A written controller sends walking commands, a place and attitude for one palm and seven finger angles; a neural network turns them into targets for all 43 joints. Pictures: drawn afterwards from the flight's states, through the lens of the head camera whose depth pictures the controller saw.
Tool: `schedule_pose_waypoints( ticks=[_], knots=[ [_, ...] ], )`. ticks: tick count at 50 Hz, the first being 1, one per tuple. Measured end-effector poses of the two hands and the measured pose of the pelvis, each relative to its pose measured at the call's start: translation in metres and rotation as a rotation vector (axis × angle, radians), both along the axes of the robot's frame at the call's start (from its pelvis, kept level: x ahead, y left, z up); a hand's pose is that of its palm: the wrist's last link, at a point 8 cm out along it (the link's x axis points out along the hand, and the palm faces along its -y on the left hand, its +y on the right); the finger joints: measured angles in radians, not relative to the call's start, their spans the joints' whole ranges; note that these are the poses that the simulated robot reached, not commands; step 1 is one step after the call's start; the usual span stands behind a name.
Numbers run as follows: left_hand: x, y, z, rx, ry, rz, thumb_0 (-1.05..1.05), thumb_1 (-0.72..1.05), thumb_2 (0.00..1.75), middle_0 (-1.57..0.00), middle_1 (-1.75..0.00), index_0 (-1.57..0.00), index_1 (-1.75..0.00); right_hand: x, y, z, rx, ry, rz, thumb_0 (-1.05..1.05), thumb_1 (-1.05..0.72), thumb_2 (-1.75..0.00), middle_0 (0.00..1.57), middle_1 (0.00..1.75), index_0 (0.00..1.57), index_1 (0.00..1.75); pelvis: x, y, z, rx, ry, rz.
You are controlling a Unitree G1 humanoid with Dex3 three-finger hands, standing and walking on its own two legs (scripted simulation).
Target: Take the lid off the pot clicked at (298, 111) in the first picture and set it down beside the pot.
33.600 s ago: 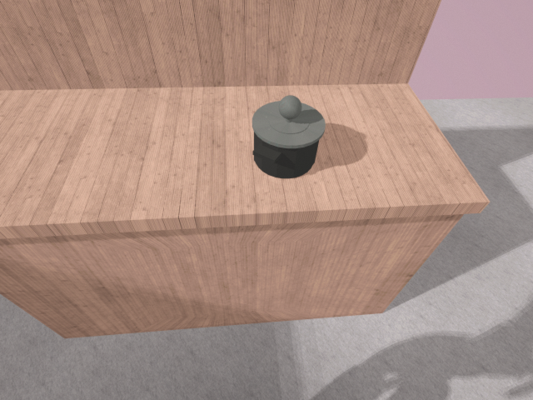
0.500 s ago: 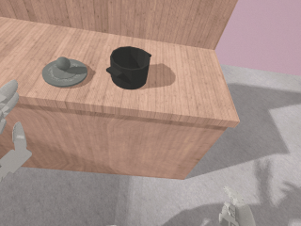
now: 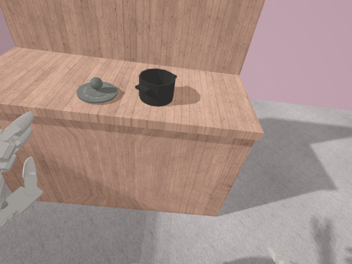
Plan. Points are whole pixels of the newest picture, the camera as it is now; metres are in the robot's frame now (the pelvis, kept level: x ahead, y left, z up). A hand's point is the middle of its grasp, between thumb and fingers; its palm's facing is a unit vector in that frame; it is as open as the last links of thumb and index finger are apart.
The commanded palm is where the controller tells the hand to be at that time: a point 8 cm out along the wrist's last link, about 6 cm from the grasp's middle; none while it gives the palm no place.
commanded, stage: stop stepping back and stand still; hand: left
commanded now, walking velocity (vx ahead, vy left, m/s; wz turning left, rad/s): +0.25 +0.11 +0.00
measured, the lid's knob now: (96, 83) +0.74 +0.36 +0.03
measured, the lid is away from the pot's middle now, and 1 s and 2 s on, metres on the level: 0.24 0.24 0.24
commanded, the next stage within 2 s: let the arm hang, fingers relaxed in 1.64 s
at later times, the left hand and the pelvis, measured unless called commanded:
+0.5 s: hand out of the picture +0.11 +0.32 +0.16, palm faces +0.35 -0.81 -0.47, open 7.4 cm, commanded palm none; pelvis -0.07 +0.06 -0.01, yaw +2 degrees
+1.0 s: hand out of the picture +0.08 +0.21 -0.16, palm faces +0.01 -0.99 -0.16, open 7.3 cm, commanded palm none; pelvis +0.00 +0.03 +0.00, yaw +5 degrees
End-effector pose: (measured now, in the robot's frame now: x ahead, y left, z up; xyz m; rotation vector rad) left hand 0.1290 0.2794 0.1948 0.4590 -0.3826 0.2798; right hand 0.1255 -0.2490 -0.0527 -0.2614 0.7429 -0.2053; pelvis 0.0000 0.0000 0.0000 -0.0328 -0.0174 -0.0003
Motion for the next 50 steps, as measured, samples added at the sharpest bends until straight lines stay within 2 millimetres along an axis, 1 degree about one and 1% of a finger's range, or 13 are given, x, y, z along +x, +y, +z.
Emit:
schedule_pose_waypoints(
  ticks=[4,8,12,17,21,25,27,29,32,35,40,46,50],
  knots=[
    [-0.005,0.021,-0.012,-0.040,-0.037,0.030,0.01,0.88,0.90,-0.21,-0.30,-0.21,-0.30,-0.013,-0.002,0.006,-0.059,-0.037,-0.004,0.02,-0.90,-0.90,0.20,0.30,0.20,0.30,-0.022,0.011,-0.007,-0.014,0.051,0.035],
    [-0.019,0.036,-0.022,-0.025,-0.025,0.031,0.02,0.89,0.90,-0.21,-0.30,-0.21,-0.30,-0.025,0.015,0.011,-0.068,-0.100,-0.029,0.02,-0.90,-0.90,0.20,0.30,0.20,0.30,-0.044,0.024,-0.013,0.046,0.040,-0.012],
    [-0.023,0.031,0.001,0.006,-0.050,-0.018,0.02,0.89,0.90,-0.21,-0.30,-0.21,-0.30,-0.042,0.045,0.019,0.004,-0.182,-0.038,0.01,-0.90,-0.90,0.20,0.30,0.20,0.30,-0.044,0.033,0.000,0.031,0.015,-0.035],
    [-0.029,0.029,0.036,0.110,-0.174,-0.061,0.02,0.89,0.90,-0.21,-0.30,-0.21,-0.30,-0.058,0.072,-0.010,0.094,-0.074,0.028,0.01,-0.90,-0.90,0.20,0.30,0.20,0.30,-0.055,0.042,-0.003,-0.014,0.018,0.053],
    [-0.040,0.049,0.022,0.158,-0.086,-0.041,0.01,0.89,0.90,-0.21,-0.30,-0.21,-0.30,-0.067,0.078,-0.035,0.122,0.035,0.012,0.01,-0.90,-0.90,0.20,0.30,0.20,0.30,-0.070,0.051,-0.013,-0.052,0.002,0.056],
    [-0.054,0.078,-0.016,0.089,0.060,0.043,0.01,0.89,0.90,-0.21,-0.30,-0.21,-0.30,-0.074,0.082,-0.029,0.088,0.078,0.010,0.01,-0.90,-0.90,0.20,0.30,0.20,0.30,-0.072,0.062,-0.012,-0.037,0.020,0.035],
    [-0.043,0.096,-0.069,-0.017,0.214,0.120,0.01,0.89,0.90,-0.21,-0.30,-0.21,-0.30,-0.077,0.081,-0.037,0.046,0.083,0.045,0.01,-0.90,-0.90,0.20,0.30,0.20,0.30,-0.075,0.074,-0.020,-0.044,0.041,0.064],
    [-0.028,0.104,-0.141,-0.186,0.442,0.184,0.00,0.89,0.90,-0.20,-0.30,-0.20,-0.30,-0.086,0.080,-0.051,0.021,0.120,0.042,0.01,-0.90,-0.90,0.20,0.30,0.20,0.30,-0.080,0.084,-0.029,-0.022,0.046,0.075],
    [-0.027,0.083,-0.241,-0.387,0.835,0.189,0.01,0.90,0.90,-0.19,-0.30,-0.19,-0.30,-0.112,0.081,-0.060,0.020,0.209,0.011,0.01,-0.90,-0.90,0.20,0.30,0.20,0.30,-0.076,0.087,-0.025,0.019,0.035,0.074],
    [-0.046,0.038,-0.300,-0.491,1.140,0.108,0.02,0.91,0.90,-0.19,-0.30,-0.19,-0.30,-0.142,0.081,-0.056,0.013,0.321,-0.033,0.01,-0.90,-0.90,0.20,0.30,0.20,0.30,-0.068,0.081,-0.014,0.030,0.043,0.083],
    [-0.088,-0.024,-0.333,-0.595,1.446,-0.003,0.01,0.92,0.90,-0.19,-0.30,-0.20,-0.30,-0.182,0.071,-0.037,-0.002,0.520,-0.108,0.01,-0.90,-0.90,0.20,0.30,0.20,0.30,-0.050,0.067,0.007,0.018,0.072,0.066],
    [-0.066,-0.030,-0.328,-0.528,1.499,0.053,-0.03,0.93,0.90,-0.19,-0.29,-0.21,-0.30,-0.201,0.047,-0.037,0.021,0.690,-0.173,0.01,-0.90,-0.90,0.20,0.30,0.20,0.30,-0.020,0.044,0.012,-0.002,0.082,0.081],
    [-0.054,-0.020,-0.329,-0.472,1.500,0.157,-0.02,0.92,0.90,-0.19,-0.30,-0.20,-0.30,-0.188,0.034,-0.058,0.063,0.743,-0.193,0.01,-0.90,-0.90,0.20,0.30,0.20,0.30,-0.001,0.032,0.004,0.001,0.071,0.090]
  ],
)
